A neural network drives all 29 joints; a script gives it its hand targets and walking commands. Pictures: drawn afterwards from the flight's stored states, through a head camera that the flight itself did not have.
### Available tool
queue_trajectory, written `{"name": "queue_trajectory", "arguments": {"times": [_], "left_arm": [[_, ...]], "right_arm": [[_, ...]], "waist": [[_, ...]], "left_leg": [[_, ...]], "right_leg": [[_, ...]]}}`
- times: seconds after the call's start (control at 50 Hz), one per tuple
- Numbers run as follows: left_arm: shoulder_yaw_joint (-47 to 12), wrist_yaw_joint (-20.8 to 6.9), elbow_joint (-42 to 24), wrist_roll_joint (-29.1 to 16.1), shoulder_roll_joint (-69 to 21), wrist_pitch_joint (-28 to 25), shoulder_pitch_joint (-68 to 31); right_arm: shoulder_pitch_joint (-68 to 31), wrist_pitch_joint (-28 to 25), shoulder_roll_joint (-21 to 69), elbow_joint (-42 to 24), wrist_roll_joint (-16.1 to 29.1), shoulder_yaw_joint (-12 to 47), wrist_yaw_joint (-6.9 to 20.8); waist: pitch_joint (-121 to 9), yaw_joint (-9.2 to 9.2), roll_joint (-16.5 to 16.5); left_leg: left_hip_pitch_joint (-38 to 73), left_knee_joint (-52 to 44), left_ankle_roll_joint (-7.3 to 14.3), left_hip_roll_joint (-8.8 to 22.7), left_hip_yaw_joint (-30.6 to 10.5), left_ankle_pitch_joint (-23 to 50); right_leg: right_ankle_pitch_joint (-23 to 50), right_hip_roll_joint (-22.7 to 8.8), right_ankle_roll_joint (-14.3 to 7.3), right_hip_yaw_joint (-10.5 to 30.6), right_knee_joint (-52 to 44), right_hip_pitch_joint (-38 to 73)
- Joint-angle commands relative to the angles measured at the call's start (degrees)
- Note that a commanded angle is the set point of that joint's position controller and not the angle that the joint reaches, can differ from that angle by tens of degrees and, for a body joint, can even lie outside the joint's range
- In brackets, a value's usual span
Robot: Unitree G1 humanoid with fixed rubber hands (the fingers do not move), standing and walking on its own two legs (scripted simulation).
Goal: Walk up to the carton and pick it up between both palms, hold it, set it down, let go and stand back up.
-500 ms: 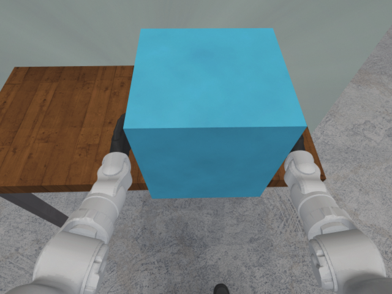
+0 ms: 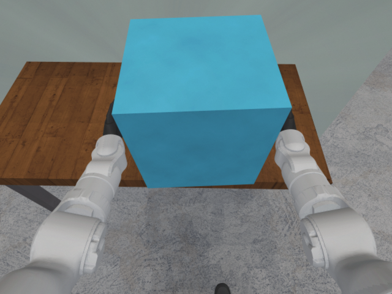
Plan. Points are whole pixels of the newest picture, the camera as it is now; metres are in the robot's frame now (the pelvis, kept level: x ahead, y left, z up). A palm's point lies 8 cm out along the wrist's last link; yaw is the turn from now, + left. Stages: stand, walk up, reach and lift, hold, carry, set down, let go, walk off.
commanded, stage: reach and lift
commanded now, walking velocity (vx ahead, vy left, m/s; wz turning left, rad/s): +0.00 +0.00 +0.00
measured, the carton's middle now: (198, 110) +0.49 -0.03 +0.04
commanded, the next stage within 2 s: none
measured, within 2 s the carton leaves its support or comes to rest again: leaves its support in 0.16 s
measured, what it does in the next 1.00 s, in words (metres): stands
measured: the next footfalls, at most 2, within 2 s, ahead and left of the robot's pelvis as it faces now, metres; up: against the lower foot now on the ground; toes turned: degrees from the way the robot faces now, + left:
none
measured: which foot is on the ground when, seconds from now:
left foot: down 0.00-1.00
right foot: down 0.00-1.00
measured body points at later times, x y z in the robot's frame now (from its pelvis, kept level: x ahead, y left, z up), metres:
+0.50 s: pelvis +0.01 +0.01 +0.00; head +0.13 +0.00 +0.43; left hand +0.50 +0.20 +0.07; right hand +0.52 -0.17 +0.08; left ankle -0.04 +0.12 -0.75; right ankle +0.02 -0.12 -0.75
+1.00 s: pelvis +0.02 +0.02 +0.00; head +0.11 +0.02 +0.44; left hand +0.51 +0.25 +0.16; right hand +0.55 -0.11 +0.17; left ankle -0.04 +0.12 -0.75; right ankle +0.02 -0.12 -0.75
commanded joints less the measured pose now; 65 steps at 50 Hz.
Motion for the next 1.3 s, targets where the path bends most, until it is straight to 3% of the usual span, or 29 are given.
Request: {"name": "queue_trajectory", "arguments": {"times": [0.0,0.06,0.08,0.2,0.22,0.28,0.34,0.42,0.5,0.54,0.64,0.76,0.8,0.92,0.96,1.04,1.12,1.28], "left_arm": [[-0.2,-1.5,-8.1,-0.8,4.1,-3.2,-26.3],[-0.1,-1.7,-7.5,-1.0,5.0,-3.4,-28.2],[-0.5,-1.9,-7.3,-1.4,5.3,-3.5,-28.8],[-0.9,-2.3,-6.8,-2.0,5.5,-2.6,-33.0],[-1.1,-2.5,-6.5,-2.2,5.1,-2.4,-33.2],[-0.8,-2.6,-6.4,-2.9,5.7,-2.4,-35.4],[-1.3,-2.9,-6.2,-3.0,5.6,-1.9,-38.2],[-1.5,-3.2,-6.0,-3.9,5.8,-1.7,-42.2],[-1.3,-3.4,-5.1,-3.8,4.7,-1.1,-44.7],[-1.3,-3.7,-6.2,-3.4,5.1,-0.5,-46.9],[-0.2,-5.0,-5.6,-2.7,4.6,1.4,-51.1],[0.6,-7.4,-5.9,-1.4,-0.9,3.7,-58.5],[1.4,-8.5,-5.6,-0.7,-3.6,4.9,-60.5],[4.5,-12.7,-6.1,4.1,-14.8,8.9,-64.0],[5.3,-14.0,-6.2,6.1,-18.4,10.3,-62.5],[7.3,-15.7,-7.9,9.6,-25.4,12.9,-57.4],[6.3,-16.7,-14.0,10.6,-29.3,14.0,-54.6],[1.1,-16.9,-25.2,9.2,-33.3,16.1,-51.8]], "right_arm": [[-25.8,-2.4,-2.3,-8.7,0.1,0.6,0.3],[-27.9,-2.3,-2.8,-8.2,-0.1,0.3,0.0],[-28.9,-2.1,-2.8,-7.8,0.2,0.7,0.0],[-33.1,-0.9,-2.3,-6.2,0.9,1.0,0.4],[-33.9,-0.8,-2.6,-6.7,0.3,0.7,0.3],[-36.2,-0.5,-1.7,-6.0,0.8,1.8,0.2],[-39.0,0.1,-1.9,-4.8,1.2,1.2,0.3],[-43.7,0.5,-1.2,-4.2,1.0,0.9,0.6],[-46.7,1.3,-0.5,-3.3,0.7,0.1,1.2],[-47.9,1.8,-0.8,-2.2,0.6,-0.6,1.4],[-51.8,3.6,0.6,-1.1,-0.9,-2.4,2.1],[-57.6,6.3,7.3,-0.8,-3.0,-4.4,3.8],[-59.3,7.4,10.4,-0.6,-4.5,-5.5,4.7],[-60.2,11.4,23.0,-1.5,-9.2,-9.6,7.9],[-58.6,12.7,26.0,-1.7,-10.3,-10.9,9.1],[-54.2,15.7,32.6,-4.8,-12.9,-12.3,11.1],[-51.4,17.1,37.3,-10.8,-13.9,-10.7,12.0],[-50.3,19.3,41.6,-22.7,-13.3,-4.1,10.6]], "waist": [[-35.9,-0.26,-5.2],[-37.7,-0.46,-4.1],[-38.1,0.37,-4.4],[-41.7,1.22,-3.3],[-43.1,0.68,-4.0],[-44.7,1.69,-4.9],[-46.2,1.99,-3.5],[-49.6,2.4,-4.2],[-51.5,2.89,-4.4],[-52.2,3.42,-3.0],[-53.3,4.05,-3.4],[-54.9,4.26,-2.2],[-55.7,4.2,-3.6],[-55.1,4.74,-2.9],[-52.9,4.23,-1.1],[-48.9,4.88,-0.5],[-47.0,4.57,-3.0],[-45.1,4.57,-4.6]], "left_leg": [[-8.9,-2.1,-1.6,-1.3,0.2,12.7],[-8.9,-1.5,-2.4,-1.4,0.1,15.1],[-8.7,-1.5,-2.3,-1.5,0.3,15.9],[-7.7,-1.0,-3.2,-1.8,0.1,20.6],[-7.2,-0.8,-3.4,-2.0,0.1,22.9],[-6.5,-0.1,-3.7,-2.1,0.0,26.2],[-6.8,0.3,-4.2,-2.2,0.4,28.0],[-6.5,0.3,-4.3,-2.3,0.0,31.8],[-4.2,0.3,-4.9,-2.3,-0.1,36.7],[-5.3,0.6,-5.2,-2.5,0.2,37.6],[-6.2,0.9,-5.3,-2.6,0.5,38.1],[-5.0,0.7,-5.6,-2.3,0.1,40.7],[-4.2,0.7,-5.6,-2.4,0.3,41.5],[-2.7,-2.0,-5.0,-2.3,0.2,44.0],[0.7,-3.1,-4.9,-1.7,-0.7,49.1],[6.5,-4.8,-4.7,-1.0,-1.2,50.4],[9.1,-6.3,-3.4,-0.9,-1.6,51.2],[4.4,-8.2,-1.4,-2.3,0.1,39.6]], "right_leg": [[20.3,0.6,2.9,5.0,8.7,37.2],[22.2,0.5,2.8,5.1,9.2,37.7],[22.8,0.6,2.8,5.1,9.2,37.8],[26.6,0.6,2.8,5.8,9.5,39.4],[28.4,0.8,2.9,5.7,9.7,39.5],[30.6,0.9,3.1,5.5,10.3,40.3],[32.7,0.8,2.9,5.6,10.5,42.1],[35.7,1.0,2.9,5.8,10.9,42.8],[37.0,1.1,2.9,5.6,10.1,42.5],[38.1,1.1,2.7,5.7,10.2,43.8],[37.3,1.0,2.7,6.1,9.9,43.1],[36.3,1.0,1.8,6.0,8.9,42.9],[36.7,1.0,1.9,5.9,8.2,42.8],[35.3,0.7,0.9,5.8,4.1,43.5],[32.8,0.9,0.5,5.2,1.9,40.6],[27.7,0.8,-0.9,5.2,-4.8,39.7],[26.3,1.2,-1.2,5.2,-6.5,40.0],[24.6,1.5,-0.4,5.3,-4.3,44.9]]}}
